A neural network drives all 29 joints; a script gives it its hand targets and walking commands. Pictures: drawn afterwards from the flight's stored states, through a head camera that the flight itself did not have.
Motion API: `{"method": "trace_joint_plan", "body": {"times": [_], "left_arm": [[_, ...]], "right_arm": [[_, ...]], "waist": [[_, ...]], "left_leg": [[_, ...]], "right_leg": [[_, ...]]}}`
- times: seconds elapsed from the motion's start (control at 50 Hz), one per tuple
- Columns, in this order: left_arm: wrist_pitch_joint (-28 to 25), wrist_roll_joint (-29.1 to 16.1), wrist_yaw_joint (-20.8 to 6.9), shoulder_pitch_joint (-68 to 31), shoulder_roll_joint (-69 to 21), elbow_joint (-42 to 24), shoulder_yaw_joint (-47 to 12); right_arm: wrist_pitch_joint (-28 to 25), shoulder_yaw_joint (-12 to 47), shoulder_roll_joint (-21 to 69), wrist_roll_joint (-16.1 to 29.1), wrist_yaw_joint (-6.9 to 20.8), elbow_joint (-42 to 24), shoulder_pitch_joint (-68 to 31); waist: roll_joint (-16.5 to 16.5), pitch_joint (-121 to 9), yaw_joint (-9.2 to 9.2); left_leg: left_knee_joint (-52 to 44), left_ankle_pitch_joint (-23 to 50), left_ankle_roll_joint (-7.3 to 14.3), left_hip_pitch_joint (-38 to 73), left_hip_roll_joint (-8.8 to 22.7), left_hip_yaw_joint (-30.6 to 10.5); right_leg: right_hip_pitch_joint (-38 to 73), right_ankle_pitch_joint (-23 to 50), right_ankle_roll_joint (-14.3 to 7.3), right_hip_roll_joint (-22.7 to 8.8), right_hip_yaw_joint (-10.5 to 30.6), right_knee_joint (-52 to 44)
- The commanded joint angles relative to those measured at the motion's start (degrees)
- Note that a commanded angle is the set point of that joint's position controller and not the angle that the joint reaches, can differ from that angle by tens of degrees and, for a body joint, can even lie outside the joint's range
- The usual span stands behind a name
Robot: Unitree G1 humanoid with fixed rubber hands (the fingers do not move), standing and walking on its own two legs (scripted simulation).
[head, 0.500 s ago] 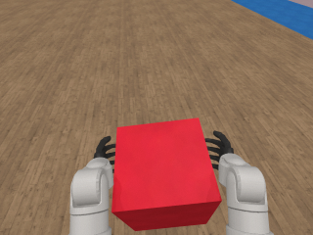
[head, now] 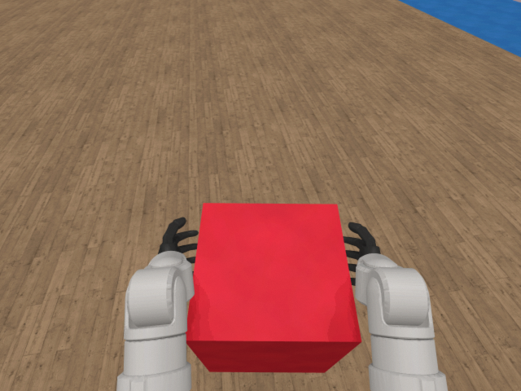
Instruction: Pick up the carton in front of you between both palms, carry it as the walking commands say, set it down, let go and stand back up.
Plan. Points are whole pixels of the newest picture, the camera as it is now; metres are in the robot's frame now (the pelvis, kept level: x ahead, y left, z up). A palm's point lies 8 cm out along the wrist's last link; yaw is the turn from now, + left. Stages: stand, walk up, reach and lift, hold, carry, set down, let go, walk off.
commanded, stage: carry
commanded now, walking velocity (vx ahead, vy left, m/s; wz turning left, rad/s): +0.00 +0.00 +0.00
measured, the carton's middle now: (268, 294) +0.29 +0.00 +0.00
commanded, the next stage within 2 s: none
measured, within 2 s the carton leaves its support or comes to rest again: neither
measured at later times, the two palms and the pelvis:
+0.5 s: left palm (167, 266) +0.29 +0.15 +0.09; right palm (357, 260) +0.29 -0.13 +0.08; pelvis +0.01 +0.00 +0.00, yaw +1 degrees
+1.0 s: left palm (156, 308) +0.25 +0.16 +0.05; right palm (352, 299) +0.25 -0.12 +0.05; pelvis -0.03 +0.01 +0.00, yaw +1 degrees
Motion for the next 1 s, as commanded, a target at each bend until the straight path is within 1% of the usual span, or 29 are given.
{"method": "trace_joint_plan", "body": {"times": [0.0, 0.04, 0.06, 0.08, 0.12, 0.14, 0.16, 0.2, 0.26, 0.28, 0.32, 0.34, 0.36, 0.4, 0.44, 0.48, 0.5, 0.54, 0.56, 0.62, 0.66, 0.68, 0.72, 0.74, 0.76, 0.82, 0.88, 0.92, 0.98], "left_arm": [[0.52, -26.01, -23.40, -24.35, -59.72, 2.57, -36.14], [0.61, -25.92, -23.21, -25.28, -60.14, 3.48, -36.04], [0.22, -25.78, -23.18, -24.38, -61.27, 2.56, -36.25], [0.38, -25.72, -23.17, -25.03, -59.25, 1.63, -36.02], [0.48, -25.59, -22.97, -25.96, -59.05, 1.49, -36.09], [0.33, -26.58, -22.82, -25.35, -60.50, 1.94, -36.98], [0.44, -26.10, -22.92, -25.36, -60.19, 1.49, -35.78], [0.07, -26.23, -22.95, -25.82, -60.11, 1.26, -38.49], [0.28, -27.34, -22.90, -25.79, -60.76, -0.61, -37.94], [0.33, -26.51, -22.94, -26.27, -59.87, 0.69, -38.33], [0.49, -27.09, -22.95, -26.00, -59.96, 0.79, -37.70], [0.42, -26.85, -23.03, -24.47, -60.47, 0.76, -38.06], [0.68, -26.29, -23.06, -25.67, -60.13, 0.15, -37.38], [0.40, -26.50, -23.37, -26.14, -60.30, 0.76, -37.19], [0.64, -27.33, -23.37, -25.54, -61.14, 2.12, -37.16], [0.31, -26.77, -23.36, -26.84, -61.10, 0.32, -36.96], [0.49, -25.47, -23.38, -25.56, -61.12, 2.54, -37.56], [-0.63, -25.72, -23.83, -24.76, -61.96, 4.48, -37.40], [-0.75, -25.55, -23.92, -25.12, -62.23, 5.48, -36.49], [-2.62, -23.48, -24.27, -24.67, -62.05, 8.37, -37.11], [-4.90, -23.53, -24.50, -25.31, -61.37, 7.56, -36.35], [-5.84, -23.39, -24.89, -25.13, -62.14, 7.37, -37.65], [-7.53, -22.37, -24.95, -26.35, -61.85, 10.13, -36.06], [-8.23, -21.19, -25.08, -22.80, -60.04, 12.60, -34.14], [-9.87, -21.77, -25.36, -23.79, -60.88, 10.55, -35.42], [-12.02, -20.14, -25.82, -22.78, -60.77, 13.35, -33.56], [-15.27, -17.11, -25.74, -21.13, -58.60, 14.98, -32.52], [-17.64, -16.57, -26.01, -21.20, -58.40, 14.59, -32.04], [-21.36, -14.11, -25.96, -19.77, -58.18, 15.15, -30.68]], "right_arm": [[-1.21, 37.56, 58.48, 27.32, 19.90, -1.52, -31.34], [-1.32, 37.98, 58.77, 26.68, 19.82, -1.36, -32.10], [-1.74, 38.19, 58.75, 27.62, 19.50, -4.75, -34.02], [-1.66, 37.06, 58.51, 27.30, 19.34, -2.05, -33.19], [-1.75, 37.87, 59.36, 27.54, 19.20, -1.10, -32.51], [-2.06, 37.47, 59.13, 27.67, 19.16, -2.93, -33.03], [-1.83, 37.11, 59.08, 26.66, 19.11, -2.09, -31.59], [-2.08, 36.46, 58.33, 26.13, 19.01, -2.24, -32.12], [-2.13, 35.75, 59.67, 26.86, 19.30, -2.14, -31.01], [-2.15, 37.21, 59.47, 26.24, 19.46, -3.46, -32.92], [-1.84, 36.91, 58.86, 26.58, 19.23, -2.74, -32.04], [-1.99, 37.50, 58.76, 26.23, 19.27, -2.85, -31.08], [-2.19, 37.28, 59.72, 25.86, 19.42, -1.68, -30.81], [-2.21, 37.48, 59.98, 26.76, 19.21, -2.71, -33.67], [-2.11, 37.72, 59.83, 27.66, 19.34, -2.86, -33.64], [-2.20, 37.32, 61.61, 27.30, 19.79, 0.60, -30.83], [-2.47, 36.74, 60.44, 26.35, 20.02, -0.79, -31.89], [-2.92, 37.20, 59.98, 26.02, 20.12, -0.76, -32.84], [-3.44, 37.55, 59.38, 25.23, 20.37, 0.45, -32.05], [-5.35, 36.47, 61.49, 24.70, 21.20, 6.57, -31.06], [-7.52, 37.39, 61.88, 25.42, 21.73, 5.55, -32.94], [-8.68, 36.56, 61.53, 24.59, 21.80, 4.05, -33.39], [-10.22, 34.89, 60.03, 22.30, 21.96, 8.96, -30.47], [-11.27, 34.38, 60.57, 22.20, 22.16, 9.31, -29.47], [-12.70, 35.05, 60.91, 22.02, 22.13, 7.47, -30.42], [-15.10, 33.43, 58.84, 20.75, 22.23, 7.45, -31.37], [-18.68, 32.83, 58.61, 19.03, 22.70, 9.84, -30.72], [-20.58, 31.98, 59.02, 18.06, 23.08, 12.59, -28.03], [-24.36, 30.84, 58.52, 15.77, 22.87, 13.89, -26.35]], "waist": [[-1.92, -15.93, 0.40], [-6.22, -15.15, 0.58], [-2.74, -16.81, 0.36], [-1.30, -17.20, 0.32], [-1.92, -17.98, 0.61], [-2.09, -17.17, 0.56], [-2.19, -16.76, 0.75], [1.81, -15.41, 0.62], [0.63, -18.44, 0.81], [0.95, -16.60, 0.16], [-2.59, -16.33, 0.44], [0.20, -17.06, 0.56], [0.10, -17.54, 0.71], [-3.92, -16.85, 0.56], [-0.62, -14.64, 0.74], [-0.73, -13.99, 1.02], [1.69, -15.25, 0.64], [-1.15, -13.91, 0.65], [-0.29, -9.85, 1.03], [0.78, -11.09, 1.18], [-1.50, -11.79, 0.99], [-0.75, -9.82, 0.82], [0.19, -7.20, 1.08], [-1.84, -8.53, 0.77], [-2.95, -10.63, 1.16], [-0.03, -7.65, 1.00], [2.69, -8.78, 0.76], [-1.31, -10.87, 0.53], [-0.64, -10.31, 1.18]], "left_leg": [[0.45, 28.33, -0.61, 2.69, 5.58, -5.29], [0.54, 27.60, 0.13, 1.87, 5.99, -5.16], [1.19, 25.73, 0.06, 3.75, 5.43, -5.24], [0.41, 26.82, -0.13, 3.80, 5.46, -5.12], [1.97, 30.74, 0.47, 5.76, 5.42, -5.63], [2.44, 30.45, -0.54, 3.96, 4.86, -4.74], [1.71, 30.92, -0.14, 4.45, 5.58, -5.04], [0.95, 33.39, -0.01, 4.51, 5.33, -4.22], [1.02, 27.91, -0.60, 5.69, 4.72, -4.22], [1.69, 31.38, 0.23, 4.95, 5.91, -4.55], [1.58, 27.24, 0.58, 4.50, 5.77, -5.04], [1.46, 28.40, 0.93, 3.67, 5.93, -5.17], [1.07, 27.59, 0.94, 4.75, 5.54, -5.55], [0.51, 27.75, 1.03, 2.75, 5.62, -6.03], [-0.54, 24.93, 0.70, 3.01, 5.18, -5.25], [-1.38, 18.77, 1.01, 1.07, 5.47, -5.45], [-1.48, 17.48, 1.52, 1.71, 5.09, -5.51], [-2.20, 17.27, 1.12, 2.68, 5.06, -5.81], [-2.86, 17.06, 1.77, 0.85, 5.72, -6.27], [-3.76, 16.85, 1.09, 0.83, 5.22, -6.23], [-3.90, 14.96, 1.66, 1.71, 6.04, -7.37], [-4.15, 14.01, 1.85, 0.10, 5.57, -6.72], [-5.64, 9.11, 2.02, -1.22, 5.51, -6.67], [-6.94, 5.79, 1.69, -0.56, 4.95, -7.22], [-6.05, 6.47, 1.89, 1.39, 5.77, -7.20], [-7.87, 2.09, 1.90, -2.20, 5.38, -7.48], [-7.40, 8.12, 1.90, -1.37, 5.35, -7.13], [-6.90, 9.68, 1.95, -1.50, 5.55, -7.58], [-8.33, 4.19, 2.01, -2.49, 5.73, -7.46]], "right_leg": [[12.26, 36.52, 0.09, -8.57, 6.75, 1.86], [12.44, 37.89, 0.11, -8.56, 5.57, 1.42], [12.22, 36.26, -0.39, -8.05, 5.86, 2.35], [11.81, 33.29, -0.47, -8.32, 5.84, 2.27], [11.74, 35.83, -0.74, -8.09, 5.41, 3.28], [11.56, 35.07, -0.80, -7.08, 5.00, 4.28], [11.40, 33.99, -0.80, -8.65, 5.79, 3.11], [10.44, 32.60, -0.13, -7.90, 5.10, 3.53], [10.15, 30.19, -0.91, -7.72, 5.05, 3.50], [10.82, 30.80, 0.03, -8.43, 5.30, 3.34], [10.86, 30.55, -0.01, -7.38, 5.72, 2.84], [11.50, 29.18, -0.12, -7.79, 5.79, 2.60], [11.06, 28.96, -0.40, -7.90, 5.34, 2.48], [11.95, 24.98, 0.27, -6.70, 4.41, 3.38], [8.55, 21.14, 0.14, -6.71, 4.72, 1.87], [10.12, 20.15, 0.17, -7.56, 5.14, 0.19], [11.36, 18.80, -0.25, -8.53, 6.41, -0.29], [8.68, 15.51, 0.44, -7.97, 5.84, -0.15], [6.94, 15.33, 0.32, -8.22, 6.21, -1.84], [7.23, 12.32, 0.53, -7.44, 5.06, -0.76], [7.37, 11.67, 0.93, -6.90, 5.53, -0.82], [6.74, 11.22, 1.39, -7.02, 5.41, -2.79], [5.47, 8.40, 1.14, -7.50, 6.40, -3.31], [4.40, 3.05, 1.15, -7.78, 5.86, -3.24], [5.09, 4.58, 1.37, -6.77, 5.82, -4.11], [4.44, 3.05, 1.45, -7.33, 6.34, -5.53], [5.83, 5.94, 1.65, -7.42, 6.22, -4.10], [8.19, 6.78, 2.00, -7.24, 5.34, -3.17], [6.95, 2.73, 1.42, -7.67, 6.03, -4.48]]}}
